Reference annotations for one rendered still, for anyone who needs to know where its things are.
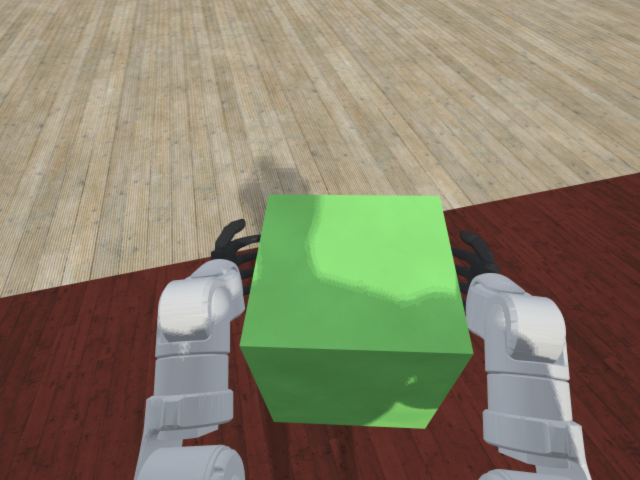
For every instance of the robot left forearm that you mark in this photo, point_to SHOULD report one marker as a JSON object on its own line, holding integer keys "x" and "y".
{"x": 191, "y": 395}

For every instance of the robot right hand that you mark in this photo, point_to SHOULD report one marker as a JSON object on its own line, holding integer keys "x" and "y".
{"x": 482, "y": 262}

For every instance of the robot right forearm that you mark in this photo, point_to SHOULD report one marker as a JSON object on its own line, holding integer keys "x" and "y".
{"x": 529, "y": 415}

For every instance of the robot left upper arm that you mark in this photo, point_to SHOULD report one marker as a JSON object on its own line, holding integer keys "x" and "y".
{"x": 210, "y": 462}

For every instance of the robot left hand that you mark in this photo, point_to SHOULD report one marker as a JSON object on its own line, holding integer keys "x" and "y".
{"x": 226, "y": 249}

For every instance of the carton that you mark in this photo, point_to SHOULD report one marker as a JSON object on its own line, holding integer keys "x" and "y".
{"x": 355, "y": 315}

